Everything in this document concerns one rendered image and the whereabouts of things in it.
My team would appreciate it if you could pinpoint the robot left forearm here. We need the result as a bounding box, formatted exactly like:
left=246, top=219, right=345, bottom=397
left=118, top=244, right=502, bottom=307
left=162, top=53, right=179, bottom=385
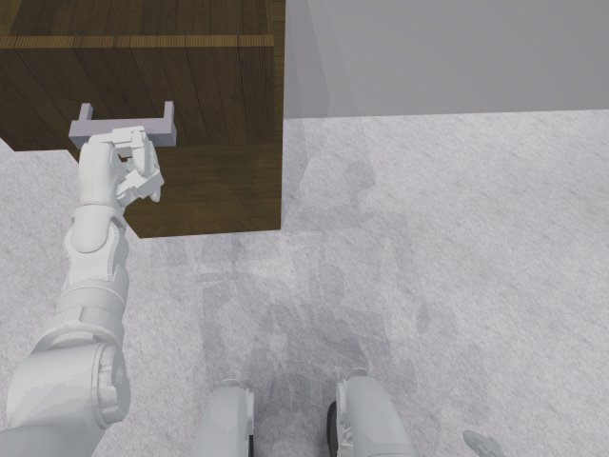
left=6, top=204, right=129, bottom=429

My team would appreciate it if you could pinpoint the robot right thigh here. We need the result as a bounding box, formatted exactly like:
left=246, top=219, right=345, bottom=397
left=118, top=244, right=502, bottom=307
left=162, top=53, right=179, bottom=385
left=336, top=376, right=419, bottom=457

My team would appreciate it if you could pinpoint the robot left upper arm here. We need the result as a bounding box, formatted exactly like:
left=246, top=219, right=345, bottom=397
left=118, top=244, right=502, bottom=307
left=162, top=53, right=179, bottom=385
left=0, top=342, right=131, bottom=457

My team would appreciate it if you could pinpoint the robot right hand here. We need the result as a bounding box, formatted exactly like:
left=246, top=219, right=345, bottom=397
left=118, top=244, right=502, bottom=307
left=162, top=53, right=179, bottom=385
left=463, top=429, right=506, bottom=457

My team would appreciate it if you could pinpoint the cabinet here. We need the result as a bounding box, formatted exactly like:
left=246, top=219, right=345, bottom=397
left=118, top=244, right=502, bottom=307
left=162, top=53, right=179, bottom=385
left=0, top=0, right=285, bottom=239

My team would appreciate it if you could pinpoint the handle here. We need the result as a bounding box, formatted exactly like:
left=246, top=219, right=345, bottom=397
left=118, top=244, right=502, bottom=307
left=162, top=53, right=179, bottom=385
left=69, top=101, right=177, bottom=149

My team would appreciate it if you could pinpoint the robot right shin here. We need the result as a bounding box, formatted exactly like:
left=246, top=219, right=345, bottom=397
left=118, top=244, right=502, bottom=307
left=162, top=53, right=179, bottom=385
left=337, top=368, right=368, bottom=457

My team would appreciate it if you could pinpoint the drawer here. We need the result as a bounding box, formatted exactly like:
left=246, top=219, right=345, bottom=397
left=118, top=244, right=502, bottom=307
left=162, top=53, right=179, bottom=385
left=0, top=0, right=275, bottom=151

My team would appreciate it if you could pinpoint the robot left hand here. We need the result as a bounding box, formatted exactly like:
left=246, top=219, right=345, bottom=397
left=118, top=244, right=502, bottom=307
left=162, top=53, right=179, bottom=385
left=77, top=126, right=165, bottom=215

